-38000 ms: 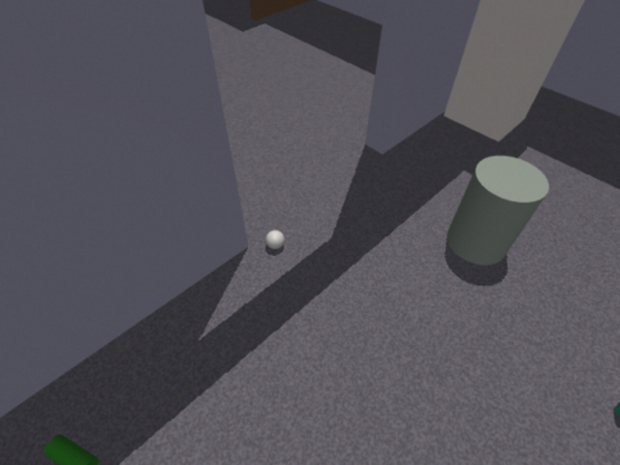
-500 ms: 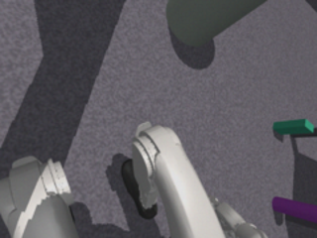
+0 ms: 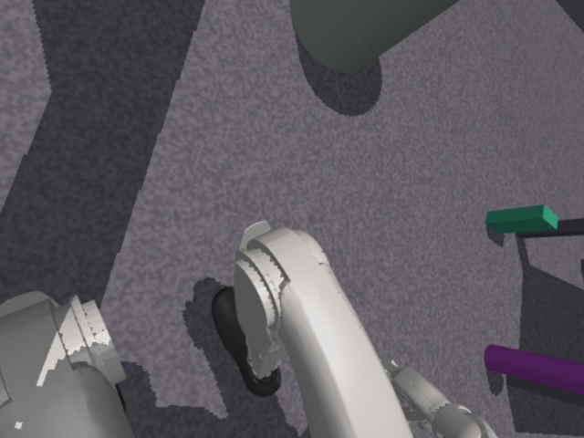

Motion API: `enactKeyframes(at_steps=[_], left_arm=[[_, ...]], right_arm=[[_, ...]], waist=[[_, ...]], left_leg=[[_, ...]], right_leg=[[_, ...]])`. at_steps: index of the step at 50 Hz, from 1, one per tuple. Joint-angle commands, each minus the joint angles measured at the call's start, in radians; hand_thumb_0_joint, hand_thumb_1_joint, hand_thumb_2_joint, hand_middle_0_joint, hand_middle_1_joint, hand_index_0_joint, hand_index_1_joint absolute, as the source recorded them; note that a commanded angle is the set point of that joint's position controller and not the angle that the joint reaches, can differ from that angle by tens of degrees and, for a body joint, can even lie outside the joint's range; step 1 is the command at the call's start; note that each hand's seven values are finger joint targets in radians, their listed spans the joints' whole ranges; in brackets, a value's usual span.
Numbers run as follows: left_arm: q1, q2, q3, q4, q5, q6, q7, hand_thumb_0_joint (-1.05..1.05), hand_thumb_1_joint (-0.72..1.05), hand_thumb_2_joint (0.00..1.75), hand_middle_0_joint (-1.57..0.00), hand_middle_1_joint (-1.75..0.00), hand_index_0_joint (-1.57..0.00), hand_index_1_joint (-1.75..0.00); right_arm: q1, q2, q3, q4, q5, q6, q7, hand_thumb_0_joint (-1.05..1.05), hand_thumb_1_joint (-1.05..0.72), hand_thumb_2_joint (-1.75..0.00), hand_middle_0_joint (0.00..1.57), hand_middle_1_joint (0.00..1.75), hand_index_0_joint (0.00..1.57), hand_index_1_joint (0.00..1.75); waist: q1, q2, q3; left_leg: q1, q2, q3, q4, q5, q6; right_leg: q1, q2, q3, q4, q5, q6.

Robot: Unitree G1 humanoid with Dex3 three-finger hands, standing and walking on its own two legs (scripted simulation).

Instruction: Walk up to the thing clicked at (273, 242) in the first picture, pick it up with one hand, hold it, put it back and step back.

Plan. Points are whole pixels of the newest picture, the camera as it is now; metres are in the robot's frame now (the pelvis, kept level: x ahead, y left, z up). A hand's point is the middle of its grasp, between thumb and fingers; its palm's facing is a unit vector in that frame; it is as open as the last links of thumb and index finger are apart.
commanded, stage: rest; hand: left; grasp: from above
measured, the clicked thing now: out of the picture +0.45 +0.34 -0.26
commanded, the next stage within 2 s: open in 0.28 s
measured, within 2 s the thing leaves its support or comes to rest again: neither
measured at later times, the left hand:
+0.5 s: hand out of the picture +0.44 +0.34 -0.25, palm faces -0.44 -0.16 -0.88, open 9.8 cm
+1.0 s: hand out of the picture +0.44 +0.34 -0.25, palm faces -0.44 -0.16 -0.88, open 13.7 cm
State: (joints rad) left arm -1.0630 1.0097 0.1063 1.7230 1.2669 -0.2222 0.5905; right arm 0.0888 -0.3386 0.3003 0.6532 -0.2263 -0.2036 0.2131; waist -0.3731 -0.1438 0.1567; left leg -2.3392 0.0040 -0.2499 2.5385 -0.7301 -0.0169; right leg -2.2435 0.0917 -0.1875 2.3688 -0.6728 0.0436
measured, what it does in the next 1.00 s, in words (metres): stands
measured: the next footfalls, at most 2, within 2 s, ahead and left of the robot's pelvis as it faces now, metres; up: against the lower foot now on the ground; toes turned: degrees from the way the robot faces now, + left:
none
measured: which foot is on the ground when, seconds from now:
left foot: down 0.00-1.00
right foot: down 0.00-1.00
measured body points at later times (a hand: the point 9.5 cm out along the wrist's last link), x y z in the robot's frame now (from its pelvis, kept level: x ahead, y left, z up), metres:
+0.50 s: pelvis +0.00 +0.00 +0.00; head +0.27 +0.14 +0.33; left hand +0.46 +0.34 -0.20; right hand +0.07 -0.25 -0.06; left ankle +0.06 +0.13 -0.27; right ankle +0.11 -0.11 -0.27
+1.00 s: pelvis +0.00 +0.00 +0.00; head +0.28 +0.14 +0.33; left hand +0.46 +0.34 -0.20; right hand +0.06 -0.25 -0.05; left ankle +0.06 +0.13 -0.27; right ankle +0.11 -0.11 -0.27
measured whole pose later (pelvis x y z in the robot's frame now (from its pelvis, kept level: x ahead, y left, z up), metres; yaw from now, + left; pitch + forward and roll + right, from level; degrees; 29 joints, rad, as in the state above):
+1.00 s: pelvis +0.00 +0.00 +0.00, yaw -1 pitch +28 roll -14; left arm -1.07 1.04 0.09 1.72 1.26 -0.24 0.59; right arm 0.08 -0.35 0.34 0.63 -0.23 -0.20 0.22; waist -0.38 -0.16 0.17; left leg -2.33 0.01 -0.27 2.54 -0.73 -0.01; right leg -2.23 0.10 -0.20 2.35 -0.66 0.05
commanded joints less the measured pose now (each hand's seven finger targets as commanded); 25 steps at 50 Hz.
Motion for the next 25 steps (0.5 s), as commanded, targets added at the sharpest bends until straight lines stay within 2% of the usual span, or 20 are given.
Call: enactKeyframes(at_steps=[1, 2, 3, 4, 5, 6, 7, 8, 9, 10, 11, 12, 13, 16, 19, 20, 22, 23, 24, 25], left_arm=[[-0.248, 0.230, -0.003, -0.105, -0.012, -0.008, 0.039, 0.00, 0.60, 0.80, -0.91, -0.86, -0.94, -0.82], [-0.233, 0.287, 0.039, -0.111, -0.015, -0.009, 0.052, 0.00, 0.60, 0.80, -0.90, -0.86, -0.94, -0.82], [-0.261, 0.239, -0.004, -0.134, -0.013, -0.015, 0.051, 0.00, 0.60, 0.82, -0.91, -0.86, -0.94, -0.82], [-0.252, 0.257, 0.004, -0.101, -0.011, -0.014, 0.054, 0.00, 0.59, 0.81, -0.91, -0.87, -0.94, -0.83], [-0.276, 0.234, -0.018, -0.129, -0.015, -0.018, 0.053, 0.00, 0.60, 0.80, -0.89, -0.88, -0.94, -0.84], [-0.280, 0.241, -0.014, -0.128, -0.019, -0.019, 0.058, 0.00, 0.58, 0.79, -0.89, -0.86, -0.93, -0.82], [-0.259, 0.236, -0.018, -0.091, -0.012, -0.013, 0.054, 0.00, 0.58, 0.79, -0.89, -0.87, -0.93, -0.82], [-0.271, 0.246, -0.019, -0.130, -0.010, -0.017, 0.055, 0.00, 0.58, 0.79, -0.88, -0.86, -0.92, -0.82], [-0.240, 0.264, -0.004, -0.085, -0.006, -0.010, 0.059, 0.00, 0.57, 0.79, -0.89, -0.86, -0.92, -0.82], [-0.255, 0.252, -0.014, -0.102, -0.008, -0.012, 0.060, 0.00, 0.59, 0.77, -0.88, -0.86, -0.93, -0.81], [-0.242, 0.275, 0.008, -0.084, -0.009, -0.008, 0.069, 0.00, 0.57, 0.77, -0.87, -0.86, -0.91, -0.82], [-0.254, 0.243, -0.017, -0.103, -0.005, -0.005, 0.065, 0.00, 0.57, 0.78, -0.88, -0.86, -0.91, -0.81], [-0.259, 0.266, 0.000, -0.100, -0.009, -0.004, 0.071, 0.00, 0.57, 0.77, -0.87, -0.86, -0.91, -0.81], [-0.255, 0.255, -0.017, -0.105, -0.014, 0.005, 0.068, 0.00, 0.55, 0.77, -0.86, -0.86, -0.90, -0.82], [-0.236, 0.238, -0.019, -0.057, -0.010, 0.017, 0.056, 0.00, 0.57, 0.78, -0.87, -0.86, -0.91, -0.82], [-0.230, 0.253, -0.010, -0.070, -0.015, 0.017, 0.057, 0.00, 0.49, 0.75, -0.79, -0.83, -0.83, -0.80], [-0.293, 0.240, -0.026, -0.132, -0.021, 0.007, 0.052, 0.00, 0.33, 0.65, -0.63, -0.82, -0.67, -0.77], [-0.252, 0.248, -0.022, -0.106, -0.022, 0.013, 0.050, 0.00, 0.25, 0.64, -0.55, -0.82, -0.59, -0.77], [-0.273, 0.232, -0.035, -0.121, -0.028, 0.011, 0.044, 0.00, 0.17, 0.63, -0.47, -0.82, -0.51, -0.77], [-0.244, 0.248, -0.014, -0.080, -0.026, 0.011, 0.042, 0.00, 0.09, 0.61, -0.39, -0.84, -0.44, -0.78]], right_arm=[[0.195, -0.320, -0.093, 0.011, -0.003, -0.004, -0.004, 0.00, -0.91, -0.90, 0.20, 0.30, 0.20, 0.30], [0.201, -0.329, -0.095, 0.025, -0.007, 0.002, -0.007, 0.00, -0.91, -0.90, 0.20, 0.30, 0.20, 0.30], [0.183, -0.315, -0.084, 0.002, -0.004, 0.002, -0.007, 0.00, -0.91, -0.90, 0.20, 0.30, 0.20, 0.30], [0.177, -0.316, -0.082, 0.011, -0.006, 0.003, -0.006, 0.00, -0.91, -0.90, 0.20, 0.30, 0.20, 0.30], [0.183, -0.315, -0.081, 0.010, -0.005, 0.002, -0.005, 0.00, -0.91, -0.90, 0.20, 0.30, 0.20, 0.30], [0.185, -0.314, -0.078, 0.023, -0.007, 0.002, -0.005, 0.00, -0.91, -0.90, 0.20, 0.30, 0.20, 0.30], [0.179, -0.324, -0.081, 0.012, -0.004, -0.002, -0.003, 0.00, -0.91, -0.90, 0.20, 0.30, 0.20, 0.30], [0.178, -0.325, -0.081, 0.018, -0.005, -0.003, -0.005, 0.00, -0.91, -0.90, 0.20, 0.30, 0.20, 0.30], [0.176, -0.331, -0.080, 0.014, -0.007, -0.003, -0.007, 0.00, -0.91, -0.90, 0.20, 0.30, 0.20, 0.30], [0.176, -0.330, -0.080, 0.010, -0.003, -0.005, -0.003, 0.00, -0.91, -0.90, 0.20, 0.30, 0.20, 0.30], [0.174, -0.331, -0.078, 0.016, -0.006, -0.002, -0.004, 0.00, -0.91, -0.90, 0.20, 0.30, 0.20, 0.30], [0.172, -0.324, -0.076, 0.006, -0.007, -0.003, -0.002, 0.00, -0.91, -0.90, 0.20, 0.30, 0.20, 0.30], [0.170, -0.330, -0.077, 0.010, -0.008, -0.003, -0.004, 0.00, -0.91, -0.90, 0.20, 0.30, 0.20, 0.30], [0.159, -0.327, -0.072, 0.011, -0.004, -0.003, -0.002, 0.00, -0.91, -0.90, 0.20, 0.30, 0.20, 0.30], [0.168, -0.340, -0.077, -0.001, -0.003, -0.008, 0.001, 0.00, -0.91, -0.90, 0.20, 0.30, 0.20, 0.30], [0.166, -0.338, -0.077, 0.001, -0.005, -0.004, -0.003, 0.00, -0.90, -0.90, 0.20, 0.30, 0.20, 0.30], [0.165, -0.330, -0.072, -0.004, -0.003, -0.008, -0.003, 0.00, -0.90, -0.90, 0.20, 0.30, 0.20, 0.30], [0.149, -0.332, -0.070, -0.011, -0.005, -0.007, -0.004, 0.00, -0.90, -0.90, 0.20, 0.30, 0.20, 0.30], [0.163, -0.334, -0.073, 0.002, 0.001, -0.010, -0.002, 0.00, -0.90, -0.90, 0.20, 0.30, 0.20, 0.30], [0.168, -0.347, -0.076, -0.004, -0.001, -0.011, -0.002, 0.00, -0.90, -0.90, 0.20, 0.30, 0.20, 0.30]], waist=[[-0.040, 0.539, -0.652], [-0.023, 0.546, -0.689], [-0.025, 0.546, -0.694], [-0.032, 0.543, -0.684], [-0.037, 0.543, -0.668], [-0.033, 0.545, -0.672], [-0.047, 0.538, -0.654], [-0.037, 0.558, -0.677], [-0.034, 0.549, -0.679], [-0.040, 0.563, -0.662], [-0.027, 0.559, -0.672], [-0.033, 0.560, -0.663], [-0.033, 0.569, -0.677], [-0.023, 0.581, -0.675], [-0.052, 0.547, -0.613], [-0.044, 0.540, -0.628], [-0.040, 0.588, -0.644], [-0.032, 0.577, -0.655], [-0.041, 0.571, -0.632], [-0.049, 0.563, -0.629]], left_leg=[[0.489, 0.043, 0.090, -0.248, 0.264, 0.027], [0.499, 0.046, 0.091, -0.250, 0.284, 0.026], [0.496, 0.044, 0.090, -0.249, 0.288, 0.026], [0.487, 0.048, 0.089, -0.247, 0.268, 0.029], [0.478, 0.047, 0.091, -0.242, 0.270, 0.030], [0.487, 0.045, 0.088, -0.251, 0.271, 0.026], [0.495, 0.046, 0.083, -0.244, 0.270, 0.027], [0.514, 0.048, 0.083, -0.246, 0.284, 0.024], [0.524, 0.050, 0.079, -0.245, 0.292, 0.023], [0.517, 0.048, 0.077, -0.253, 0.290, 0.020], [0.512, 0.051, 0.074, -0.259, 0.282, 0.020], [0.518, 0.050, 0.078, -0.253, 0.294, 0.021], [0.518, 0.051, 0.078, -0.257, 0.289, 0.020], [0.531, 0.052, 0.073, -0.261, 0.293, 0.018], [0.490, 0.052, 0.068, -0.258, 0.255, 0.021], [0.481, 0.051, 0.076, -0.259, 0.244, 0.025], [0.510, 0.049, 0.069, -0.277, 0.249, 0.017], [0.529, 0.053, 0.067, -0.276, 0.255, 0.017], [0.514, 0.051, 0.066, -0.269, 0.251, 0.017], [0.513, 0.051, 0.062, -0.277, 0.241, 0.016]], right_leg=[[0.391, 0.030, -0.084, -0.201, 0.292, -0.064], [0.427, 0.033, -0.082, -0.208, 0.312, -0.062], [0.416, 0.033, -0.083, -0.203, 0.316, -0.065], [0.422, 0.036, -0.080, -0.206, 0.303, -0.065], [0.408, 0.037, -0.082, -0.211, 0.307, -0.062], [0.405, 0.034, -0.087, -0.204, 0.305, -0.065], [0.392, 0.034, -0.091, -0.198, 0.301, -0.064], [0.395, 0.036, -0.091, -0.199, 0.310, -0.064], [0.401, 0.036, -0.092, -0.196, 0.316, -0.064], [0.390, 0.032, -0.094, -0.189, 0.310, -0.066], [0.406, 0.037, -0.092, -0.194, 0.307, -0.067], [0.396, 0.038, -0.092, -0.193, 0.317, -0.066], [0.404, 0.038, -0.095, -0.197, 0.313, -0.066], [0.383, 0.039, -0.096, -0.190, 0.317, -0.069], [0.354, 0.033, -0.101, -0.187, 0.284, -0.066], [0.381, 0.040, -0.094, -0.202, 0.278, -0.066], [0.365, 0.032, -0.099, -0.193, 0.279, -0.070], [0.375, 0.036, -0.099, -0.195, 0.282, -0.070], [0.347, 0.031, -0.101, -0.188, 0.279, -0.068], [0.355, 0.030, -0.103, -0.188, 0.268, -0.068]])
